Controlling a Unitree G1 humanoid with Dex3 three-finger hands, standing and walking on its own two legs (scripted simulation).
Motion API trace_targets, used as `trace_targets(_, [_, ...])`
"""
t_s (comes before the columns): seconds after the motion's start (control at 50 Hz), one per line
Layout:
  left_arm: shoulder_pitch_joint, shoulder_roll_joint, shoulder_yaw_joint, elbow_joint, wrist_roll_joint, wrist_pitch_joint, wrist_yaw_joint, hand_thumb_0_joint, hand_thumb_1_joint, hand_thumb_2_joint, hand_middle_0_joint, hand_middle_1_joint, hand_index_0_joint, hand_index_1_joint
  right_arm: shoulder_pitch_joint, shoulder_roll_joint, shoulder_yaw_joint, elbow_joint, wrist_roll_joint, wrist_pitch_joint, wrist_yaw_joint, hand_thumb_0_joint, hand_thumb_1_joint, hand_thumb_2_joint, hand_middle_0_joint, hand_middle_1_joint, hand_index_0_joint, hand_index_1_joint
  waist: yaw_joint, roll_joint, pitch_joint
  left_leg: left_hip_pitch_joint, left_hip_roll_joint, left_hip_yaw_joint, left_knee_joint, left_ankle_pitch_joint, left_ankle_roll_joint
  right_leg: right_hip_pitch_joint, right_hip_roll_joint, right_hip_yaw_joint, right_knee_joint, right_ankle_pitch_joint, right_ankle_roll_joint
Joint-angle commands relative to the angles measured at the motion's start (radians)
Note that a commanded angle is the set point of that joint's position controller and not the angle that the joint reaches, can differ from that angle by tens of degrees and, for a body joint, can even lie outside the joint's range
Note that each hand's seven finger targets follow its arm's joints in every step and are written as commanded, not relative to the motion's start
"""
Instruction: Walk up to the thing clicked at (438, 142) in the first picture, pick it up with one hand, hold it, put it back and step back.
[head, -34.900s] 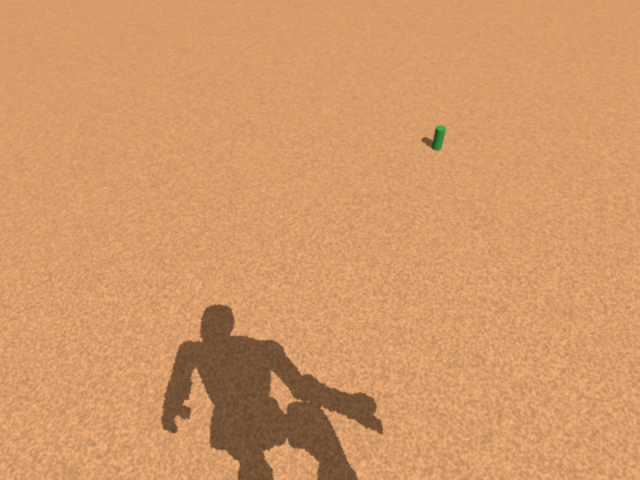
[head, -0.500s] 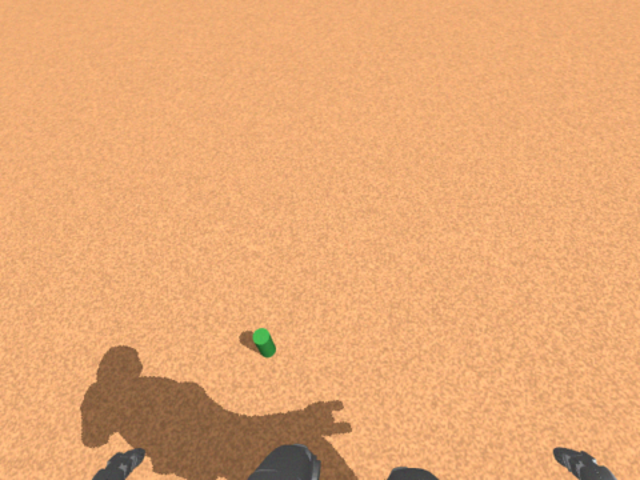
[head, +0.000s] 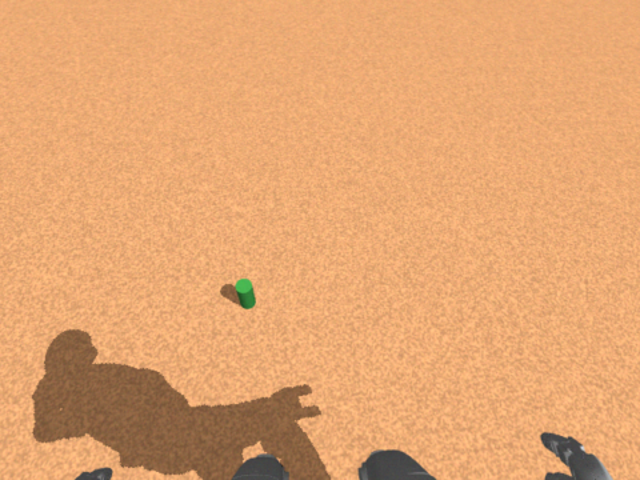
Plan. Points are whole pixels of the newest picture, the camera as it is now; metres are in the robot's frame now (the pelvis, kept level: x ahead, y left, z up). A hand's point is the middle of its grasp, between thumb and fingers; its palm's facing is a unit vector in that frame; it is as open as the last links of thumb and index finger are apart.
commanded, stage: step back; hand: left
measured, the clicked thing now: (246, 294) +0.67 +0.26 -0.70
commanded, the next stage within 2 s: none
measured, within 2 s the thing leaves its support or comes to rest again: neither
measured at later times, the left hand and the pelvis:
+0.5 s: hand out of the picture -0.04 +0.23 -0.14, palm faces +0.05 -0.91 -0.41, open 7.4 cm; pelvis -0.17 -0.04 -0.02, yaw +6 degrees
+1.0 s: hand out of the picture -0.30 +0.19 -0.14, palm faces +0.02 -0.90 -0.43, open 7.4 cm; pelvis -0.33 -0.09 -0.01, yaw +0 degrees
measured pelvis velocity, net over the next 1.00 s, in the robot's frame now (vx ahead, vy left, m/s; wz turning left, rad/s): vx -0.33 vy -0.09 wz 0.00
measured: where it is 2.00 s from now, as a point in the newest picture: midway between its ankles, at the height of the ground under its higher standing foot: outside the picture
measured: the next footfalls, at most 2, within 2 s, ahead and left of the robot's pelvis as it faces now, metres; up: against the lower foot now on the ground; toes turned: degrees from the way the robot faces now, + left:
right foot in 0.10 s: -0.03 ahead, -0.15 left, +0.00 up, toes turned +2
left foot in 0.50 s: -0.16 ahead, +0.06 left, +0.00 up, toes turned +3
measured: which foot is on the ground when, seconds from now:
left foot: down 0.00-0.14, up 0.16-0.48, down 0.50-0.90, up 0.92-1.00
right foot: up 0.00-0.08, down 0.10-0.52, up 0.54-0.84, down 0.86-1.00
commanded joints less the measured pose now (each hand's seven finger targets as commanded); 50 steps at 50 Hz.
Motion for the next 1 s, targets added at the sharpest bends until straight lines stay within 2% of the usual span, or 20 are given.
trace_targets(0.0, [0.014,0.135,0.042,-0.078,0.001,-0.042,0.004,0.0,0.9,0.9,-0.2,-0.3,-0.2,-0.3,0.03,-0.282,-0.09,-0.074,0.0,-0.007,-0.022,0.0,-0.9,-0.9,0.2,0.3,0.2,0.3,-0.044,0.241,-0.264,0.263,0.215,-0.187,-0.076,0.38,0.227,-0.004,-0.07,-0.089,-0.295,-0.005,-0.005])
trace_targets(0.08, [0.162,0.134,0.05,0.009,0.011,-0.053,-0.003,0.0,0.9,0.9,-0.2,-0.3,-0.2,-0.3,-0.047,-0.286,-0.082,-0.099,0.015,0.021,-0.012,0.0,-0.9,-0.9,0.2,0.3,0.2,0.3,0.024,0.226,-0.294,0.053,0.147,-0.138,0.025,0.177,0.131,0.254,-0.06,-0.153,-0.681,0.275,-0.063])
trace_targets(0.12, [0.103,0.283,0.088,-0.037,0.029,-0.059,-0.007,0.0,0.9,0.9,-0.2,-0.3,-0.2,-0.3,-0.018,-0.19,-0.057,-0.12,0.026,0.026,-0.016,0.0,-0.9,-0.9,0.2,0.3,0.2,0.3,0.011,-0.169,-0.203,-0.281,-0.123,-0.064,0.299,-0.307,0.007,0.236,-0.348,0.318,-0.773,0.176,-0.179])
trace_targets(0.14, [0.008,0.371,0.098,-0.079,0.035,-0.055,-0.002,0.0,0.9,0.9,-0.2,-0.3,-0.2,-0.3,-0.062,-0.231,-0.078,-0.115,0.021,0.03,-0.037,0.0,-0.9,-0.9,0.2,0.3,0.2,0.3,0.054,-0.264,-0.147,-0.175,-0.121,-0.13,0.549,-0.42,-0.014,-0.058,-0.514,0.459,-0.846,0.186,-0.339])
trace_targets(0.16, [-0.07,0.338,0.093,-0.099,0.024,-0.06,0.005,0.0,0.9,0.9,-0.2,-0.3,-0.2,-0.3,-0.04,-0.27,-0.094,-0.094,0.027,0.028,-0.037,0.0,-0.9,-0.9,0.2,0.3,0.2,0.3,0.009,-0.235,-0.077,-0.11,-0.078,-0.184,0.643,-0.374,-0.004,-0.199,-0.521,0.45,-0.881,0.144,-0.34])
trace_targets(0.22, [-0.159,0.193,0.061,-0.112,0.02,-0.062,0.011,0.0,0.9,0.9,-0.2,-0.3,-0.2,-0.3,0.081,-0.223,-0.063,-0.021,0.04,0.024,-0.024,0.0,-0.9,-0.9,0.2,0.3,0.2,0.3,-0.068,-0.102,-0.096,-0.16,-0.174,-0.164,0.662,-0.209,-0.008,-0.018,-0.266,0.025,-0.705,0.431,-0.191])
trace_targets(0.3, [-0.017,0.164,0.054,-0.103,0.028,-0.057,0.02,0.0,0.9,0.9,-0.2,-0.3,-0.2,-0.3,0.056,-0.202,-0.043,-0.037,0.032,0.004,-0.029,0.0,-0.9,-0.9,0.2,0.3,0.2,0.3,0.023,-0.118,-0.184,-0.217,-0.151,-0.099,0.474,-0.27,-0.036,0.267,-0.273,0.021,-0.623,0.578,-0.218])
trace_targets(0.4, [-0.021,0.185,0.052,-0.119,0.018,-0.042,0.03,0.0,0.9,0.9,-0.2,-0.3,-0.2,-0.3,0.099,-0.2,-0.049,-0.033,0.016,-0.001,-0.024,0.0,-0.9,-0.9,0.2,0.3,0.2,0.3,0.029,-0.176,-0.249,-0.091,-0.067,-0.028,0.139,-0.288,-0.02,0.335,-0.353,0.072,-0.574,0.682,-0.242])
trace_targets(0.46, [-0.082,0.182,0.03,-0.137,-0.001,-0.024,0.02,0.0,0.9,0.9,-0.2,-0.3,-0.2,-0.3,0.212,-0.218,-0.068,0.017,0.007,-0.002,-0.02,0.0,-0.9,-0.9,0.2,0.3,0.2,0.3,-0.038,-0.094,-0.288,0.124,-0.044,-0.039,-0.171,0.018,0.029,0.181,-0.296,0.018,-0.471,0.522,-0.155])
trace_targets(0.5, [-0.072,0.124,0.018,-0.144,-0.01,-0.022,0.02,0.0,0.9,0.9,-0.2,-0.3,-0.2,-0.3,0.103,-0.356,-0.096,-0.018,-0.017,0.003,-0.011,0.0,-0.9,-0.9,0.2,0.3,0.2,0.3,-0.006,0.266,-0.24,0.199,0.291,-0.481,-0.242,0.231,0.193,-0.162,-0.026,-0.178,-0.159,-0.065,-0.058])
trace_targets(0.52, [-0.131,0.164,0.041,-0.148,0.002,-0.021,0.034,0.0,0.9,0.9,-0.2,-0.3,-0.2,-0.3,0.091,-0.411,-0.104,-0.04,-0.017,0.003,-0.007,0.0,-0.9,-0.9,0.2,0.3,0.2,0.3,-0.065,0.275,-0.227,0.024,0.389,-0.56,-0.247,0.267,0.309,-0.082,-0.029,-0.056,0.023,-0.181,-0.042])
trace_targets(0.54, [-0.137,0.184,0.045,-0.13,0.007,-0.02,0.034,0.0,0.9,0.9,-0.2,-0.3,-0.2,-0.3,0.047,-0.375,-0.101,-0.042,-0.017,-0.004,-0.015,0.0,-0.9,-0.9,0.2,0.3,0.2,0.3,-0.051,0.235,-0.182,-0.068,0.378,-0.534,-0.256,0.266,0.311,-0.038,-0.031,-0.002,0.131,-0.143,-0.049])
trace_targets(0.6, [-0.033,0.157,0.039,-0.072,-0.016,-0.014,0.021,0.0,0.9,0.9,-0.2,-0.3,-0.2,-0.3,-0.047,-0.264,-0.064,-0.059,-0.017,-0.008,-0.025,0.0,-0.9,-0.9,0.2,0.3,0.2,0.3,0.031,0.14,-0.161,0.014,0.186,-0.218,-0.175,0.379,0.192,-0.113,0.03,0.032,0.235,0.02,-0.057])
trace_targets(0.72, [-0.029,0.135,0.02,-0.062,-0.003,-0.049,0.02,0.0,0.9,0.9,-0.2,-0.3,-0.2,-0.3,0.032,-0.239,-0.068,-0.058,-0.002,0.012,-0.014,0.0,-0.9,-0.9,0.2,0.3,0.2,0.3,-0.04,0.233,-0.202,0.247,0.188,-0.175,-0.099,0.411,0.244,-0.089,-0.04,-0.084,-0.127,-0.027,0.003])
trace_targets(0.82, [0.104,0.138,0.02,0.034,0.005,-0.083,0.018,0.0,0.9,0.9,-0.2,-0.3,-0.2,-0.3,-0.012,-0.291,-0.079,-0.057,0.003,0.045,0.004,0.0,-0.9,-0.9,0.2,0.3,0.2,0.3,-0.009,0.249,-0.324,0.173,0.162,-0.142,-0.004,0.153,0.172,0.197,-0.056,-0.207,-0.689,0.203,-0.038])
trace_targets(0.84, [0.122,0.154,0.026,0.055,0.013,-0.088,0.018,0.0,0.9,0.9,-0.2,-0.3,-0.2,-0.3,-0.01,-0.266,-0.073,-0.055,0.007,0.049,0.006,0.0,-0.9,-0.9,0.2,0.3,0.2,0.3,0.004,0.195,-0.317,0.081,0.127,-0.121,0.052,0.06,0.138,0.266,-0.068,-0.154,-0.727,0.222,-0.061])
trace_targets(0.86, [0.115,0.213,0.045,0.052,0.027,-0.093,0.017,0.0,0.9,0.9,-0.2,-0.3,-0.2,-0.3,-0.009,-0.218,-0.057,-0.066,0.012,0.048,0.008,0.0,-0.9,-0.9,0.2,0.3,0.2,0.3,0.003,0.043,-0.274,-0.129,0.041,-0.099,0.152,-0.123,0.082,0.315,-0.169,0.066,-0.719,0.138,-0.104])
trace_targets(0.88, [0.07,0.304,0.068,0.021,0.028,-0.091,0.014,0.0,0.9,0.9,-0.2,-0.3,-0.2,-0.3,-0.021,-0.181,-0.048,-0.087,0.012,0.044,0.002,0.0,-0.9,-0.9,0.2,0.3,0.2,0.3,0.017,-0.153,-0.207,-0.276,-0.099,-0.076,0.293,-0.329,0.011,0.203,-0.38,0.339,-0.801,-0.022,-0.196])
trace_targets(0.9, [-0.019,0.376,0.078,-0.006,0.033,-0.092,0.021,0.0,0.9,0.9,-0.2,-0.3,-0.2,-0.3,-0.069,-0.233,-0.071,-0.08,0.008,0.05,-0.011,0.0,-0.9,-0.9,0.2,0.3,0.2,0.3,0.053,-0.202,-0.138,-0.152,-0.055,-0.189,0.469,-0.367,-0.015,-0.082,-0.544,0.488,-0.871,-0.076,-0.331])
trace_targets(0.98, [-0.13,0.217,0.046,-0.01,0.022,-0.103,0.026,0.0,0.9,0.9,-0.2,-0.3,-0.2,-0.3,0.036,-0.222,-0.066,0.01,0.023,0.039,0.002,0.0,-0.9,-0.9,0.2,0.3,0.2,0.3,-0.042,-0.064,-0.07,-0.142,-0.129,-0.169,0.57,-0.171,-0.023,-0.036,-0.301,0.056,-0.753,0.112,-0.206])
